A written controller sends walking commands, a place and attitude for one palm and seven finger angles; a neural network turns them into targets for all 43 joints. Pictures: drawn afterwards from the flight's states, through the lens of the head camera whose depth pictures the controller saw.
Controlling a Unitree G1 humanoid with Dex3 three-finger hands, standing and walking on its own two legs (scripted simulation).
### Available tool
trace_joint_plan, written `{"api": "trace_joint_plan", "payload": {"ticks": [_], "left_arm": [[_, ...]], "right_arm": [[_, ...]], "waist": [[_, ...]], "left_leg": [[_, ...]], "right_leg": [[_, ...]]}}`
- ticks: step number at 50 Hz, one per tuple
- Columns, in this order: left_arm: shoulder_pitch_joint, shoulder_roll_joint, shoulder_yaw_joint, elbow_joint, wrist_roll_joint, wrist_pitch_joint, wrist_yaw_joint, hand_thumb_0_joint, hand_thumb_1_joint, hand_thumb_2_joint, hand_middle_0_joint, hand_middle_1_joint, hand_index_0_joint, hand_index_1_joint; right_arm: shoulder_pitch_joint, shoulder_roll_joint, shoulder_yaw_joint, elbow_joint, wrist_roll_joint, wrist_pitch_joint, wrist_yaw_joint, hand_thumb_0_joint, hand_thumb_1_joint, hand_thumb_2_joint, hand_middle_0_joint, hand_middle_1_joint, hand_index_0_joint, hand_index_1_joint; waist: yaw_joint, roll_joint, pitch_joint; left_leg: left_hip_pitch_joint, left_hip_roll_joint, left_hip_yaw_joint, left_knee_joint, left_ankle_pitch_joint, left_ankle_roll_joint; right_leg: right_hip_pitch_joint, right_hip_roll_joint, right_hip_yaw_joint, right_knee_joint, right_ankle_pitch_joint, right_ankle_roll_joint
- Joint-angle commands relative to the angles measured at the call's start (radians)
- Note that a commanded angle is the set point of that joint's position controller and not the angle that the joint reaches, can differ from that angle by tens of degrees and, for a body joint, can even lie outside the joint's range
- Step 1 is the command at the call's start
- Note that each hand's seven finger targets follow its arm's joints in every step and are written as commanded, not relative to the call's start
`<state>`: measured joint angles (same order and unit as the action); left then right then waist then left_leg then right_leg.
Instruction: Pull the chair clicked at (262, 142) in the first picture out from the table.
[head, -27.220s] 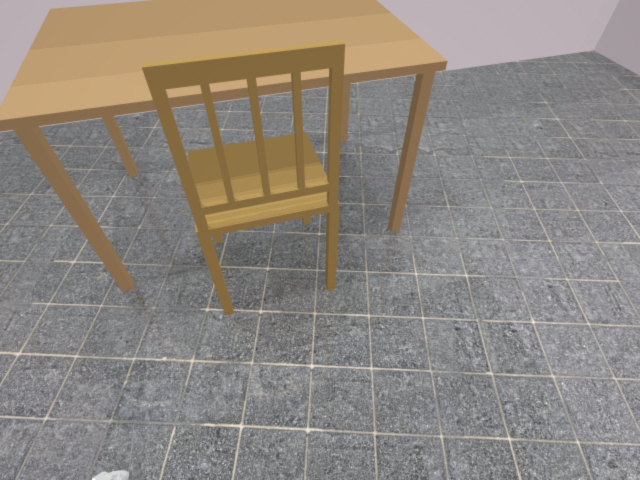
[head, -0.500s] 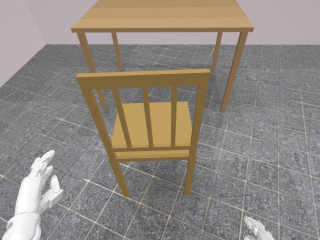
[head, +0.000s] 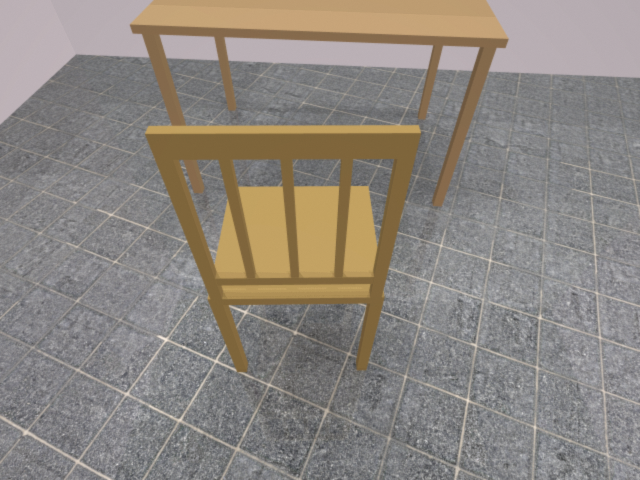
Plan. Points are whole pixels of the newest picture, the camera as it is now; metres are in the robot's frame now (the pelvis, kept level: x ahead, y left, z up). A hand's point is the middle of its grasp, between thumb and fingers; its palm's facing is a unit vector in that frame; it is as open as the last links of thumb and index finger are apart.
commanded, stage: let the arm hang, fingers relaxed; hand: left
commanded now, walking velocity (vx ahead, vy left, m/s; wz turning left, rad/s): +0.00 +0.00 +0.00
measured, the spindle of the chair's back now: (291, 225) +0.56 +0.09 -0.07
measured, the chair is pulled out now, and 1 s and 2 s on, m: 0.60 0.60 0.60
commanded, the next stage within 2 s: look to check the result in 0.50 s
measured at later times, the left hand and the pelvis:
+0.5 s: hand out of the picture -0.01 +0.14 -0.18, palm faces +0.05 -0.99 -0.15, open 7.3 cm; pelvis +0.00 -0.01 +0.00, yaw +0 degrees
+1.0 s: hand out of the picture -0.01 +0.14 -0.17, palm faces +0.06 -0.98 -0.17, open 7.4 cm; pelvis +0.00 -0.02 +0.00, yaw +0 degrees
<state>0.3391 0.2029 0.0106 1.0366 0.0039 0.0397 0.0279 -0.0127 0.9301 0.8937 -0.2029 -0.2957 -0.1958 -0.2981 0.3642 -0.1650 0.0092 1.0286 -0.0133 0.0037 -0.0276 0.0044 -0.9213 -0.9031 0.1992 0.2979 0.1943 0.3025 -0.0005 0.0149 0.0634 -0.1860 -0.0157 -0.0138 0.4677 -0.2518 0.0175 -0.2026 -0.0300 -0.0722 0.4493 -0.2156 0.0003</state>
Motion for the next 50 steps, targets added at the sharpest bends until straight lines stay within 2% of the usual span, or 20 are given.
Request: {"api": "trace_joint_plan", "payload": {"ticks": [1, 3, 5, 8, 10, 13, 17, 19, 20, 23, 26, 30, 32, 35, 38, 40, 43, 44, 48, 50], "left_arm": [[0.036, 0.057, 0.002, -0.029, 0.002, -0.027, 0.002, 0.0, 0.9, 0.9, -0.2, -0.3, -0.2, -0.3], [0.048, 0.052, -0.001, -0.016, 0.001, -0.029, 0.004, 0.0, 0.9, 0.9, -0.2, -0.3, -0.2, -0.3], [0.053, 0.047, -0.001, -0.008, 0.002, -0.027, 0.006, 0.0, 0.9, 0.9, -0.2, -0.3, -0.2, -0.3], [0.062, 0.039, 0.0, -0.003, 0.002, -0.028, 0.008, 0.0, 0.9, 0.9, -0.2, -0.3, -0.2, -0.3], [0.067, 0.033, -0.001, 0.002, 0.003, -0.029, 0.01, 0.0, 0.9, 0.9, -0.2, -0.3, -0.2, -0.3], [0.069, 0.019, 0.002, 0.002, 0.002, -0.033, 0.011, 0.0, 0.9, 0.9, -0.2, -0.3, -0.2, -0.3], [0.077, 0.002, 0.003, 0.007, 0.003, -0.036, 0.012, 0.0, 0.9, 0.9, -0.2, -0.3, -0.2, -0.3], [0.078, 0.002, 0.002, 0.012, 0.003, -0.034, 0.013, 0.0, 0.9, 0.9, -0.2, -0.3, -0.2, -0.3], [0.079, -0.002, 0.003, 0.011, 0.003, -0.034, 0.013, 0.0, 0.9, 0.9, -0.2, -0.3, -0.2, -0.3], [0.074, -0.003, 0.005, 0.007, 0.003, -0.035, 0.013, 0.0, 0.9, 0.9, -0.2, -0.3, -0.2, -0.3], [0.07, -0.003, 0.006, 0.004, 0.004, -0.035, 0.012, 0.0, 0.9, 0.9, -0.2, -0.3, -0.2, -0.3], [0.071, -0.005, 0.006, 0.002, 0.003, -0.036, 0.012, 0.0, 0.9, 0.9, -0.2, -0.3, -0.2, -0.3], [0.072, -0.003, 0.007, 0.0, 0.001, -0.039, 0.013, 0.0, 0.9, 0.9, -0.2, -0.3, -0.2, -0.3], [0.065, -0.003, 0.006, -0.001, 0.002, -0.036, 0.012, 0.0, 0.9, 0.9, -0.2, -0.3, -0.2, -0.3], [0.066, 0.002, 0.008, 0.0, 0.002, -0.039, 0.012, 0.0, 0.9, 0.9, -0.2, -0.3, -0.2, -0.3], [0.063, 0.001, 0.007, -0.001, 0.002, -0.038, 0.012, 0.0, 0.9, 0.9, -0.2, -0.3, -0.2, -0.3], [0.057, 0.004, 0.01, -0.005, 0.002, -0.037, 0.011, 0.0, 0.9, 0.9, -0.2, -0.3, -0.2, -0.3], [0.063, 0.004, 0.007, -0.002, 0.002, -0.037, 0.012, 0.0, 0.9, 0.9, -0.2, -0.3, -0.2, -0.3], [0.057, 0.006, 0.009, -0.004, 0.002, -0.039, 0.011, 0.0, 0.9, 0.9, -0.2, -0.3, -0.2, -0.3], [0.059, 0.004, 0.007, -0.003, 0.002, -0.038, 0.012, 0.0, 0.9, 0.9, -0.2, -0.3, -0.2, -0.3]], "right_arm": [[0.063, -0.079, -0.014, -0.024, 0.001, -0.021, -0.008, 0.0, -0.9, -0.9, 0.2, 0.3, 0.2, 0.3], [0.075, -0.068, -0.011, -0.009, 0.003, -0.021, -0.008, 0.0, -0.9, -0.9, 0.2, 0.3, 0.2, 0.3], [0.078, -0.06, -0.011, 0.0, 0.002, -0.016, -0.007, 0.0, -0.9, -0.9, 0.2, 0.3, 0.2, 0.3], [0.093, -0.041, -0.009, 0.011, 0.001, -0.016, -0.007, 0.0, -0.9, -0.9, 0.2, 0.3, 0.2, 0.3], [0.091, -0.032, -0.01, 0.017, 0.001, -0.016, -0.008, 0.0, -0.9, -0.9, 0.2, 0.3, 0.2, 0.3], [0.096, -0.02, -0.008, 0.022, 0.002, -0.022, -0.01, 0.0, -0.9, -0.9, 0.2, 0.3, 0.2, 0.3], [0.089, -0.006, -0.009, 0.027, 0.003, -0.025, -0.013, 0.0, -0.9, -0.9, 0.2, 0.3, 0.2, 0.3], [0.086, -0.001, -0.009, 0.03, 0.003, -0.021, -0.015, 0.0, -0.9, -0.9, 0.2, 0.3, 0.2, 0.3], [0.088, -0.002, -0.009, 0.027, 0.002, -0.021, -0.015, 0.0, -0.9, -0.9, 0.2, 0.3, 0.2, 0.3], [0.091, 0.002, -0.01, 0.028, 0.002, -0.022, -0.015, 0.0, -0.9, -0.9, 0.2, 0.3, 0.2, 0.3], [0.095, 0.002, -0.012, 0.026, 0.002, -0.021, -0.015, 0.0, -0.9, -0.9, 0.2, 0.3, 0.2, 0.3], [0.085, -0.001, -0.011, 0.027, 0.002, -0.024, -0.017, 0.0, -0.9, -0.9, 0.2, 0.3, 0.2, 0.3], [0.088, -0.005, -0.01, 0.025, 0.003, -0.027, -0.018, 0.0, -0.9, -0.9, 0.2, 0.3, 0.2, 0.3], [0.083, -0.008, -0.01, 0.027, 0.004, -0.025, -0.018, 0.0, -0.9, -0.9, 0.2, 0.3, 0.2, 0.3], [0.085, -0.006, -0.01, 0.029, 0.004, -0.026, -0.017, 0.0, -0.9, -0.9, 0.2, 0.3, 0.2, 0.3], [0.082, -0.007, -0.011, 0.028, 0.004, -0.024, -0.017, 0.0, -0.9, -0.9, 0.2, 0.3, 0.2, 0.3], [0.086, -0.004, -0.01, 0.03, 0.003, -0.024, -0.016, 0.0, -0.9, -0.9, 0.2, 0.3, 0.2, 0.3], [0.077, -0.004, -0.011, 0.029, 0.004, -0.021, -0.016, 0.0, -0.9, -0.9, 0.2, 0.3, 0.2, 0.3], [0.083, -0.007, -0.011, 0.028, 0.004, -0.024, -0.016, 0.0, -0.9, -0.9, 0.2, 0.3, 0.2, 0.3], [0.077, -0.009, -0.011, 0.028, 0.004, -0.023, -0.016, 0.0, -0.9, -0.9, 0.2, 0.3, 0.2, 0.3]], "waist": [[0.008, -0.031, 0.021], [0.007, -0.043, 0.016], [0.006, -0.034, 0.058], [0.004, -0.042, 0.053], [0.004, -0.031, 0.062], [0.003, -0.005, 0.035], [0.007, -0.005, 0.034], [0.008, -0.002, 0.064], [0.005, 0.018, 0.064], [0.004, 0.007, 0.055], [0.002, -0.032, 0.055], [0.005, 0.013, 0.039], [0.006, 0.001, 0.004], [0.007, -0.009, 0.039], [0.006, -0.01, 0.023], [0.006, -0.026, 0.044], [0.005, 0.004, 0.038], [0.009, -0.017, 0.052], [0.004, -0.005, 0.029], [0.006, -0.015, 0.042]], "left_leg": [[-0.09, 0.096, -0.098, -0.126, 0.012, 0.041], [-0.077, 0.092, -0.088, -0.117, 0.022, 0.039], [-0.102, 0.085, -0.085, -0.118, -0.019, 0.038], [-0.1, 0.079, -0.08, -0.106, -0.022, 0.037], [-0.096, 0.078, -0.074, -0.101, -0.014, 0.036], [-0.084, 0.084, -0.076, -0.1, 0.025, 0.034], [-0.076, 0.084, -0.075, -0.094, 0.062, 0.034], [-0.089, 0.083, -0.069, -0.095, 0.037, 0.032], [-0.089, 0.083, -0.068, -0.094, 0.044, 0.031], [-0.088, 0.082, -0.072, -0.094, 0.038, 0.031], [-0.085, 0.078, -0.068, -0.086, 0.044, 0.029], [-0.069, 0.086, -0.073, -0.089, 0.087, 0.032], [-0.051, 0.09, -0.077, -0.086, 0.119, 0.032], [-0.072, 0.092, -0.081, -0.099, 0.098, 0.032], [-0.064, 0.087, -0.077, -0.092, 0.105, 0.031], [-0.071, 0.086, -0.075, -0.093, 0.093, 0.03], [-0.072, 0.086, -0.078, -0.099, 0.081, 0.03], [-0.074, 0.086, -0.078, -0.099, 0.069, 0.031], [-0.062, 0.085, -0.076, -0.097, 0.083, 0.029], [-0.066, 0.086, -0.077, -0.097, 0.083, 0.03]], "right_leg": [[0.023, -0.071, 0.091, -0.086, -0.023, -0.052], [0.012, -0.077, 0.095, -0.089, -0.03, -0.053], [-0.015, -0.074, 0.101, -0.097, -0.074, -0.057], [-0.027, -0.077, 0.109, -0.098, -0.092, -0.059], [-0.039, -0.077, 0.107, -0.101, -0.093, -0.06], [-0.023, -0.074, 0.105, -0.083, -0.046, -0.06], [-0.015, -0.076, 0.103, -0.081, -0.007, -0.061], [-0.028, -0.07, 0.102, -0.093, -0.032, -0.062], [-0.03, -0.074, 0.105, -0.09, -0.026, -0.063], [-0.024, -0.075, 0.105, -0.089, -0.029, -0.063], [-0.024, -0.078, 0.103, -0.095, -0.038, -0.064], [-0.011, -0.075, 0.094, -0.084, 0.009, -0.063], [0.011, -0.076, 0.093, -0.074, 0.043, -0.062], [0.004, -0.073, 0.089, -0.08, 0.024, -0.062], [0.014, -0.08, 0.092, -0.083, 0.028, -0.062], [0.004, -0.078, 0.093, -0.089, 0.015, -0.063], [0.005, -0.078, 0.095, -0.089, 0.0, -0.063], [-0.002, -0.074, 0.091, -0.098, -0.007, -0.063], [0.005, -0.079, 0.097, -0.091, 0.003, -0.064], [0.004, -0.079, 0.094, -0.095, 0.005, -0.064]]}}
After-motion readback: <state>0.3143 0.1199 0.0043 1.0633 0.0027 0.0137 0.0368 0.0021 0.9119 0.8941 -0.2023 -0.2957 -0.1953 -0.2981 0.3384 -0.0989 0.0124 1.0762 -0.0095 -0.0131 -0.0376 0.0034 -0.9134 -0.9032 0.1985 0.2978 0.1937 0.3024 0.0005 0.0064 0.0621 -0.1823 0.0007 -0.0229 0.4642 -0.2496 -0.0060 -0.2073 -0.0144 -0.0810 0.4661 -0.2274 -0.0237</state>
